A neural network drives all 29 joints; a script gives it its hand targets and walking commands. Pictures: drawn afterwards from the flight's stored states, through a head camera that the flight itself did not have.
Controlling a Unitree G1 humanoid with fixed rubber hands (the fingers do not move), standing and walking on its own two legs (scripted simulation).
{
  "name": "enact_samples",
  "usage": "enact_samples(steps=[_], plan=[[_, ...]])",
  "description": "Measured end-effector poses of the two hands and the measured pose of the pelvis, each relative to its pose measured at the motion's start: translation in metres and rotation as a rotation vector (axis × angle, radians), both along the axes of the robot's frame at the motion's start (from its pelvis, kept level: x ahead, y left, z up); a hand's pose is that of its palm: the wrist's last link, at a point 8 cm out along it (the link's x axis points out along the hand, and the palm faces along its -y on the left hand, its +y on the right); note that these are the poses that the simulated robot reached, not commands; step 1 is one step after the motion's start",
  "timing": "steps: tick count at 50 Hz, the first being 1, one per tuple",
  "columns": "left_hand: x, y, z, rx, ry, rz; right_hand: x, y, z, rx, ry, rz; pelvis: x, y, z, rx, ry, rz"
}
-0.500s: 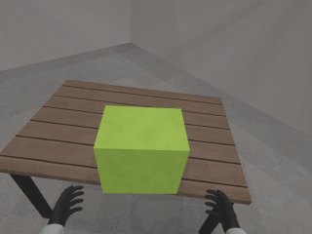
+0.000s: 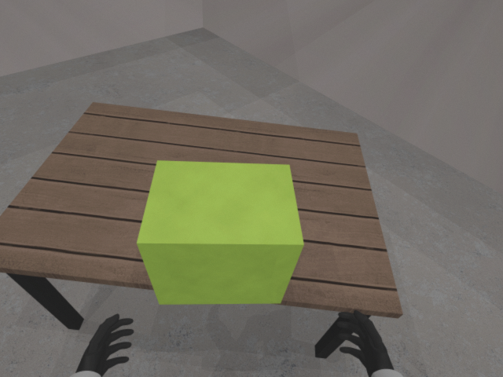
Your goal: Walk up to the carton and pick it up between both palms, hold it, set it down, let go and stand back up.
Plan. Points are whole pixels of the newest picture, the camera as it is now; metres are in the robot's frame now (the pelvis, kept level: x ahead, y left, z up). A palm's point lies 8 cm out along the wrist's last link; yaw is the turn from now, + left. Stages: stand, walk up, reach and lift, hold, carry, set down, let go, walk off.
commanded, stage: set down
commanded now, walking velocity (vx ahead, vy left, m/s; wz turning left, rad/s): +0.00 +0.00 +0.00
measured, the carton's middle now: (222, 236) +0.42 +0.06 -0.09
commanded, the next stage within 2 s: let go in 0.16 s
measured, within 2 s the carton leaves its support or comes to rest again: neither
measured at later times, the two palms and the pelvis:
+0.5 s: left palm (99, 354) +0.18 +0.25 -0.08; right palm (378, 365) +0.17 -0.21 -0.08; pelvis +0.03 +0.02 +0.01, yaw -1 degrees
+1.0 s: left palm out of the picture +0.08 +0.26 -0.12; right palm out of the picture +0.07 -0.22 -0.13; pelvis +0.03 +0.02 +0.00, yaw +0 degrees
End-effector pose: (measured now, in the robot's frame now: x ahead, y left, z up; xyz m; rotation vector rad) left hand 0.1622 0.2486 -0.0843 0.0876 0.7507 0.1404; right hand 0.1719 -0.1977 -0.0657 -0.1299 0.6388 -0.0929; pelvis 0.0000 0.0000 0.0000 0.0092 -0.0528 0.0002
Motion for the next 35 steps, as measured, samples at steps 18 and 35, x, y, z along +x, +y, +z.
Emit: enact_samples(steps=[18, 35], plan=[[0.006, -0.001, -0.001, 0.031, 0.127, -0.040, -0.005, -0.007, -0.012, -0.030, 0.106, 0.003, 0.028, 0.013, 0.006, -0.013, 0.007, -0.018], [0.027, -0.010, 0.006, 0.057, 0.081, -0.105, -0.002, -0.013, -0.013, -0.061, 0.135, -0.002, 0.028, 0.019, 0.006, -0.017, 0.011, -0.026]])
